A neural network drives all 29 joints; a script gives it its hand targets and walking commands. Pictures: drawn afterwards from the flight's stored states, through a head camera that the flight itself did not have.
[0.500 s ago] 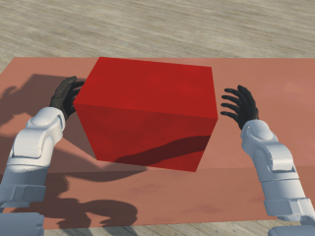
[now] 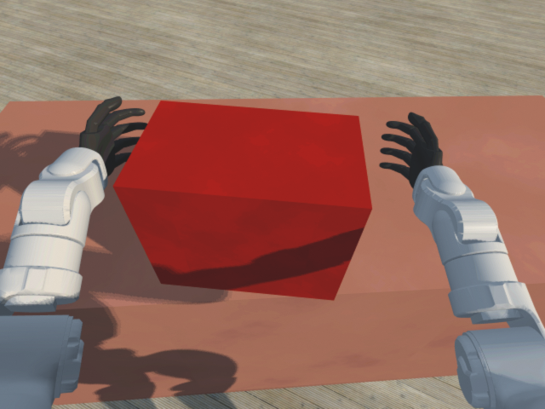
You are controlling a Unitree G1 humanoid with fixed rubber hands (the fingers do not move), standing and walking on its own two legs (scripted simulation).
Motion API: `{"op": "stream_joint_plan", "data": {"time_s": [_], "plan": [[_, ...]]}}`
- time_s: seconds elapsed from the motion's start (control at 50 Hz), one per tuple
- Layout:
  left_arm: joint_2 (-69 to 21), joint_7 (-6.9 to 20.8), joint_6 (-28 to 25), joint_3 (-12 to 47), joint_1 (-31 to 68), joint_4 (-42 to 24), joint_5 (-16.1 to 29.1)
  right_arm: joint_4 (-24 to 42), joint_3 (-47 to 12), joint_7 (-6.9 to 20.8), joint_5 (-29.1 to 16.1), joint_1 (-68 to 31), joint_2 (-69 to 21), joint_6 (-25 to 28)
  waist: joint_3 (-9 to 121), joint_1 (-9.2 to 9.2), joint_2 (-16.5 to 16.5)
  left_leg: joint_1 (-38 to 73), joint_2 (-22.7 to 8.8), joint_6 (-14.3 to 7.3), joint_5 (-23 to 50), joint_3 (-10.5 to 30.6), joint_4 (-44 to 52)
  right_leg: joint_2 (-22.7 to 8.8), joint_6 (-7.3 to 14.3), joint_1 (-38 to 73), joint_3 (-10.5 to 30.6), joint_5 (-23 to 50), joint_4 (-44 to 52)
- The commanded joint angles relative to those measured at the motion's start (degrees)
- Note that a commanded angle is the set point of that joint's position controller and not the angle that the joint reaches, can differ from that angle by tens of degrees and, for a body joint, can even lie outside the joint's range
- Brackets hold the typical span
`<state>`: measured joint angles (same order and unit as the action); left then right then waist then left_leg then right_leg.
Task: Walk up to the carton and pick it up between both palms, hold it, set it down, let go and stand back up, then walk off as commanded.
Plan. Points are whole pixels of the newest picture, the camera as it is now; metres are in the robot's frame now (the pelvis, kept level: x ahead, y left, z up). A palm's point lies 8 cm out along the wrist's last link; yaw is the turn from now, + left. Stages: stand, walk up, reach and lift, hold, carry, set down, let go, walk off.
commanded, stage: reach and lift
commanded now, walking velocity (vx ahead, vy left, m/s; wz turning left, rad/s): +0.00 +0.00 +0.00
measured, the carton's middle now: (252, 206) +0.40 +0.00 +0.07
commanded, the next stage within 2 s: none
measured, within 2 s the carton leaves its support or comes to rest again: neither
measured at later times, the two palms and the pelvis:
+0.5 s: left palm (83, 186) +0.42 +0.24 +0.12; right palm (413, 218) +0.34 -0.25 +0.08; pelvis +0.00 +0.00 +0.00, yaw +0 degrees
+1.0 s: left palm (119, 190) +0.43 +0.20 +0.10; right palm (387, 206) +0.36 -0.21 +0.08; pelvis +0.01 +0.00 +0.00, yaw +0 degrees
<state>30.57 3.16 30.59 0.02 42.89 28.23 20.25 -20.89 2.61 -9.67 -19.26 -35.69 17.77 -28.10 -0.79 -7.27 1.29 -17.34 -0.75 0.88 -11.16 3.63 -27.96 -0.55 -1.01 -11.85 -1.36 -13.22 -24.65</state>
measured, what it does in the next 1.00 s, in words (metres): stands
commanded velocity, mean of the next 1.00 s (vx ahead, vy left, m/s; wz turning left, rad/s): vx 0.00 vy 0.00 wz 0.00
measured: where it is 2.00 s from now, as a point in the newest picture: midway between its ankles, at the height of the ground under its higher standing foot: outside the picture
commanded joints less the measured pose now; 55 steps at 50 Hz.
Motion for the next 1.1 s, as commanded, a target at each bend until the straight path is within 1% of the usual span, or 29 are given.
{"op": "stream_joint_plan", "data": {"time_s": [0.0,0.06,0.12,0.2,0.28,0.32,0.38,0.4,0.42,0.5,0.52,0.6,0.66,0.74,0.8,0.88,0.94,0.98,1.08], "plan": [[18.0,0.7,-7.6,-10.1,35.5,2.3,-0.4,3.7,9.9,1.2,-2.4,-27.2,14.7,6.9,32.6,-0.63,-6.3,13.2,1.4,-0.6,13.7,-3.2,3.9,2.3,-0.7,8.9,0.8,27.8,2.3],[16.8,1.1,-10.8,-9.2,35.5,4.4,-0.9,3.5,8.7,1.6,-1.9,-27.3,13.2,9.0,32.2,0.04,-6.5,13.0,1.5,-0.8,12.8,-3.1,3.9,2.2,-0.7,7.7,0.5,25.7,2.5],[15.5,1.3,-15.6,-7.6,35.4,6.4,-0.3,3.8,7.7,1.9,-1.1,-27.0,11.2,12.2,33.4,0.76,-6.8,13.3,1.5,-0.9,13.0,-2.9,3.4,2.2,-0.6,6.0,0.2,23.5,2.5],[12.2,1.9,-22.7,-4.2,33.9,13.9,0.6,-0.6,6.1,2.2,0.3,-24.7,8.4,16.4,31.8,0.75,-7.3,14.1,1.3,-1.2,11.6,-2.4,2.7,2.0,0.1,1.1,-0.1,17.8,3.5],[8.2,2.9,-28.9,0.4,30.9,18.8,1.9,-3.5,3.2,2.2,0.0,-21.7,5.8,21.1,31.0,0.49,-7.7,15.6,1.3,-1.1,11.2,-2.4,2.0,1.8,1.0,-2.3,-0.6,14.5,4.6],[6.7,3.1,-31.2,2.3,30.4,19.8,2.5,-4.8,2.0,2.3,-0.3,-21.2,5.5,23.0,31.4,0.49,-8.3,16.5,1.2,-0.8,11.5,-2.3,1.5,1.9,1.4,-4.2,-0.9,13.3,4.7],[5.7,3.0,-33.3,4.4,30.4,19.0,3.4,-4.4,0.9,2.4,-0.9,-21.8,6.0,25.2,32.6,0.74,-9.3,18.1,1.1,-0.1,11.8,-2.3,0.9,2.1,1.9,-6.8,-1.2,11.8,4.8],[5.5,2.8,-33.7,4.8,30.0,18.5,3.7,-3.8,0.8,2.4,-0.9,-21.8,6.2,25.7,33.2,0.88,-9.4,18.6,1.0,0.0,12.0,-2.3,0.8,2.1,2.0,-7.5,-1.3,11.5,4.8],[5.4,2.8,-33.8,5.4,30.0,19.1,3.9,-3.8,1.0,2.4,-0.6,-22.3,6.5,26.1,33.2,0.68,-9.2,18.6,1.0,0.0,11.5,-2.3,0.7,2.1,2.0,-8.2,-1.3,11.0,4.9],[4.7,2.4,-33.0,6.1,29.7,17.8,4.2,-1.5,1.7,1.9,0.5,-23.8,6.5,26.9,34.2,0.06,-8.4,18.8,0.9,0.0,11.4,-2.3,0.8,2.0,1.9,-8.6,-1.3,11.2,5.4],[4.1,2.4,-32.7,6.2,29.6,17.8,4.0,-1.5,1.9,1.8,1.0,-24.1,6.1,26.9,34.1,-0.21,-8.0,18.7,0.9,0.0,11.5,-2.2,0.9,2.0,1.8,-8.7,-1.3,11.3,5.5],[2.2,2.2,-31.6,5.4,28.9,15.8,2.5,-2.0,1.5,1.4,2.1,-23.5,3.9,26.8,34.6,-0.24,-7.9,19.7,0.9,0.1,13.8,-2.3,0.8,2.0,1.4,-7.9,-1.3,13.3,5.7],[1.0,2.1,-31.1,4.2,28.4,14.5,0.8,-3.2,0.5,1.3,2.4,-22.7,2.1,26.6,34.8,0.33,-8.1,20.7,1.0,0.4,15.8,-2.4,0.9,1.9,1.1,-7.2,-1.2,14.9,5.9],[0.3,1.8,-30.6,1.5,27.8,13.0,-2.1,-4.6,-0.8,0.9,2.6,-22.0,0.0,26.4,35.6,1.75,-8.1,21.6,1.3,0.6,18.8,-2.8,0.6,1.9,0.5,-5.9,-0.9,17.9,5.6],[-0.3,1.4,-30.2,-0.6,26.6,10.8,-4.2,-4.4,-1.3,0.4,2.8,-20.9,-1.1,26.6,36.6,2.72,-8.0,22.3,1.5,0.9,21.5,-3.2,0.2,2.1,0.0,-4.4,-0.7,21.0,5.1],[-1.3,1.0,-29.6,-3.1,25.8,8.3,-6.7,-3.3,-0.8,-0.5,4.2,-20.6,-2.3,27.2,38.8,3.2,-7.5,22.6,1.8,1.2,24.6,-3.5,-0.4,2.2,-0.7,-2.5,-0.4,26.3,4.1],[-2.5,0.8,-29.3,-3.6,25.3,6.4,-7.6,-2.3,0.1,-1.2,5.1,-20.2,-2.5,27.9,40.1,2.78,-7.8,22.9,1.9,1.7,26.8,-3.6,-0.9,2.3,-1.1,-1.5,-0.4,29.3,3.4],[-3.5,0.7,-29.3,-3.3,25.4,6.0,-7.5,-2.2,0.9,-1.6,5.7,-20.3,-2.7,28.1,40.4,2.08,-7.9,23.0,1.9,1.9,27.6,-3.5,-1.1,2.4,-1.2,-1.5,-0.5,30.0,3.2],[-5.0,0.6,-29.7,-2.1,26.8,5.7,-6.8,-2.1,2.0,-2.5,6.8,-21.1,-3.6,28.5,40.8,0.58,-8.3,22.3,1.8,2.3,27.3,-3.3,-1.4,2.4,-1.1,-2.0,-0.7,29.0,3.2]]}}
